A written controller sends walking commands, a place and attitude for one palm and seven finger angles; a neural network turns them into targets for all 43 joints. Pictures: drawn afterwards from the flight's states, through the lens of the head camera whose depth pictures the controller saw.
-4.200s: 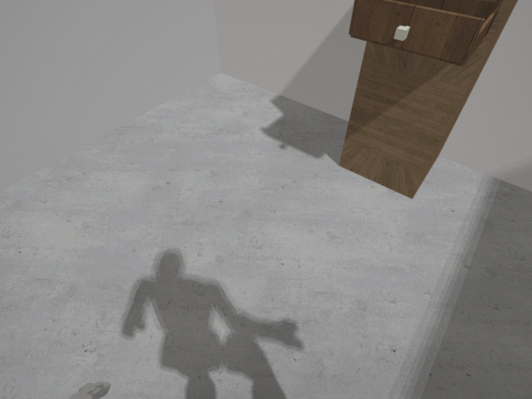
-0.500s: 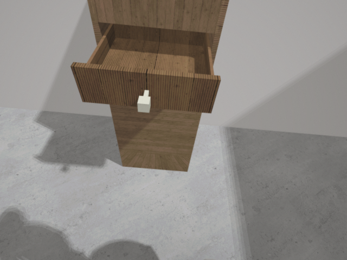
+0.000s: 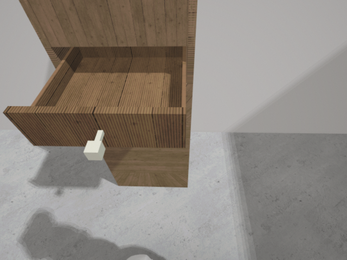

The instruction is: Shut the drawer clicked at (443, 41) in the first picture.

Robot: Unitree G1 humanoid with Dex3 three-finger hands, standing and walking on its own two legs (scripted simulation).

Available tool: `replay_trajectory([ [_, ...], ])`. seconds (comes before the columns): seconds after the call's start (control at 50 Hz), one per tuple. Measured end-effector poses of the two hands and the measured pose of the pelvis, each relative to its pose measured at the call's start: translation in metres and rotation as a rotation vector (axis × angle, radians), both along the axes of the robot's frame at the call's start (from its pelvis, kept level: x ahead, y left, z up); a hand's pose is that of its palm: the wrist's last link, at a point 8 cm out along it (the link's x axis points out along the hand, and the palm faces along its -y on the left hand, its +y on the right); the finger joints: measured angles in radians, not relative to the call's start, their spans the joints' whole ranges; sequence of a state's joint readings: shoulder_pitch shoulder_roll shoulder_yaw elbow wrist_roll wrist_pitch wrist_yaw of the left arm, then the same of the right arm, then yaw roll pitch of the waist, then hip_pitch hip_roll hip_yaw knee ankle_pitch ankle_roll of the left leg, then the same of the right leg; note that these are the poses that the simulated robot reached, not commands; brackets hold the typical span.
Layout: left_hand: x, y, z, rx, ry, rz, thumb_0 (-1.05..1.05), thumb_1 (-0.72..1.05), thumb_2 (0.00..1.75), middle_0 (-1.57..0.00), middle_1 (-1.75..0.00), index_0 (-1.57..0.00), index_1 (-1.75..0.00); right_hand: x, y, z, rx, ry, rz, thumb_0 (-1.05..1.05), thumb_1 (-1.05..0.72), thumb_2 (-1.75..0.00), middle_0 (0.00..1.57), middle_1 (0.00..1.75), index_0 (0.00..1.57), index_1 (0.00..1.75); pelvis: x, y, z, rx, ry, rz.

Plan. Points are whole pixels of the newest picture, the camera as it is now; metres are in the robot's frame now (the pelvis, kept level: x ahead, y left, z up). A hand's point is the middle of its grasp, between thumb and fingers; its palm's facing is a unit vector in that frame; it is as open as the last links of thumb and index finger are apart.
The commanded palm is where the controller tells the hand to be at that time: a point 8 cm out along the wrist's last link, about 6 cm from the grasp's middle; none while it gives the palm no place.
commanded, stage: come to a stop and stand still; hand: left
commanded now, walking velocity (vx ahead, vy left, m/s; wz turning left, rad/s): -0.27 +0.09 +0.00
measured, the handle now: (97, 144) +0.33 +0.19 +0.10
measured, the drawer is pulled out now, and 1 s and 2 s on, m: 0.26 0.26 0.26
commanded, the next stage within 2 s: look again from close up in 1.30 s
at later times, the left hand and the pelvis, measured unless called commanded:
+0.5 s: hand out of the picture +0.00 +0.26 -0.18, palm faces +0.04 -0.98 -0.20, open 7.4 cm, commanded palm none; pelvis -0.01 +0.06 +0.01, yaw -2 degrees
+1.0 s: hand out of the picture -0.11 +0.15 -0.14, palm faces +0.05 -0.97 -0.25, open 7.4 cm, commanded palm none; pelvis -0.08 -0.01 +0.02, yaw -2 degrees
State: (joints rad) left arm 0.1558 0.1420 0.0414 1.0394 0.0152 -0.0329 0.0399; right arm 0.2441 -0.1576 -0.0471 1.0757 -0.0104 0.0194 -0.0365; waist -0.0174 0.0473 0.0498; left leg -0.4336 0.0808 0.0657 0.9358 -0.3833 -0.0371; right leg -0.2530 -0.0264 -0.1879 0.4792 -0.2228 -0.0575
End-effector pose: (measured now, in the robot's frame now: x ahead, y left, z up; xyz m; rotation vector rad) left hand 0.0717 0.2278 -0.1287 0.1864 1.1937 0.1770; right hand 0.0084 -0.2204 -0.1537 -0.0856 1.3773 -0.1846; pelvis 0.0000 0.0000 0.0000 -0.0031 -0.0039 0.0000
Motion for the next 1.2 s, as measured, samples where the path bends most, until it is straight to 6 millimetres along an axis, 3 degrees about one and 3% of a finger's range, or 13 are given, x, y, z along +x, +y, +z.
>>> replay_trajectory([
  [0.08, -0.007, 0.009, -0.004, -0.004, 0.036, 0.031, -0.01, 0.93, 0.90, -0.21, -0.30, -0.21, -0.30, 0.046, -0.008, 0.004, -0.040, -0.061, 0.044, 0.01, -0.94, -0.90, 0.20, 0.30, 0.20, 0.30, 0.007, 0.009, -0.001, -0.005, -0.005, 0.002],
  [0.16, -0.021, 0.024, -0.014, -0.018, 0.084, 0.059, -0.01, 0.92, 0.90, -0.21, -0.30, -0.21, -0.30, 0.080, -0.002, 0.013, -0.076, -0.113, 0.081, 0.00, -0.94, -0.90, 0.19, 0.30, 0.20, 0.30, 0.009, 0.021, -0.003, -0.007, -0.006, 0.006],
  [0.24, -0.035, 0.046, -0.032, -0.045, 0.134, 0.076, 0.00, 0.91, 0.90, -0.21, -0.30, -0.21, -0.30, 0.097, 0.014, 0.020, -0.113, -0.155, 0.111, 0.00, -0.93, -0.90, 0.19, 0.30, 0.20, 0.30, 0.009, 0.040, -0.010, -0.023, -0.005, 0.013],
  [0.3, -0.045, 0.061, -0.037, -0.052, 0.164, 0.090, 0.00, 0.91, 0.90, -0.20, -0.30, -0.21, -0.30, 0.096, 0.031, 0.028, -0.124, -0.160, 0.135, 0.00, -0.92, -0.90, 0.20, 0.30, 0.20, 0.30, 0.006, 0.050, -0.008, -0.021, -0.009, 0.008],
  [0.44, -0.065, 0.081, -0.026, -0.051, 0.202, 0.070, 0.00, 0.91, 0.90, -0.20, -0.30, -0.20, -0.30, 0.071, 0.058, 0.043, -0.122, -0.157, 0.112, 0.00, -0.91, -0.90, 0.20, 0.30, 0.20, 0.30, -0.006, 0.062, 0.006, -0.046, 0.012, -0.013],
  [0.52, -0.079, 0.086, -0.023, -0.049, 0.226, 0.050, 0.00, 0.91, 0.90, -0.20, -0.30, -0.20, -0.30, 0.047, 0.056, 0.048, -0.134, -0.162, 0.064, -0.01, -0.93, -0.90, 0.20, 0.30, 0.20, 0.30, -0.015, 0.063, 0.010, -0.048, 0.016, -0.032],
  [0.6, -0.088, 0.083, -0.021, -0.046, 0.228, 0.028, 0.00, 0.91, 0.90, -0.20, -0.30, -0.20, -0.30, 0.011, 0.046, 0.047, -0.139, -0.133, 0.018, -0.01, -0.93, -0.90, 0.20, 0.30, 0.20, 0.30, -0.027, 0.059, 0.011, -0.047, 0.008, -0.042],
  [0.76, -0.100, 0.049, -0.009, -0.033, 0.169, -0.005, 0.00, 0.91, 0.90, -0.20, -0.30, -0.20, -0.29, -0.079, 0.020, 0.027, -0.078, 0.005, -0.047, 0.00, -0.92, -0.90, 0.20, 0.30, 0.20, 0.30, -0.055, 0.035, 0.009, -0.017, -0.006, -0.032],
  [0.86, -0.133, 0.015, -0.002, 0.002, 0.148, 0.010, 0.00, 0.91, 0.90, -0.20, -0.30, -0.20, -0.30, -0.120, 0.001, 0.002, -0.002, 0.073, -0.070, 0.00, -0.91, -0.90, 0.20, 0.30, 0.20, 0.30, -0.073, 0.009, 0.003, 0.045, -0.017, -0.036],
  [0.96, -0.176, -0.018, 0.016, 0.004, 0.212, 0.061, 0.00, 0.91, 0.90, -0.20, -0.30, -0.20, -0.30, -0.136, -0.008, 0.002, 0.063, 0.100, -0.064, 0.00, -0.91, -0.90, 0.20, 0.30, 0.20, 0.30, -0.076, -0.009, 0.015, 0.072, -0.013, -0.044],
  [1.08, -0.202, -0.047, 0.022, -0.009, 0.247, 0.109, 0.00, 0.90, 0.90, -0.20, -0.30, -0.21, -0.30, -0.147, -0.015, -0.001, 0.097, 0.149, -0.028, 0.00, -0.91, -0.90, 0.20, 0.30, 0.20, 0.30, -0.078, -0.023, 0.017, 0.072, -0.012, -0.010],
  [1.2, -0.225, -0.072, 0.018, -0.049, 0.302, 0.164, 0.00, 0.90, 0.90, -0.20, -0.30, -0.21, -0.30, -0.128, -0.022, -0.003, 0.075, 0.175, 0.022, 0.00, -0.91, -0.90, 0.20, 0.30, 0.20, 0.30, -0.075, -0.028, 0.014, 0.060, -0.007, 0.004],
])
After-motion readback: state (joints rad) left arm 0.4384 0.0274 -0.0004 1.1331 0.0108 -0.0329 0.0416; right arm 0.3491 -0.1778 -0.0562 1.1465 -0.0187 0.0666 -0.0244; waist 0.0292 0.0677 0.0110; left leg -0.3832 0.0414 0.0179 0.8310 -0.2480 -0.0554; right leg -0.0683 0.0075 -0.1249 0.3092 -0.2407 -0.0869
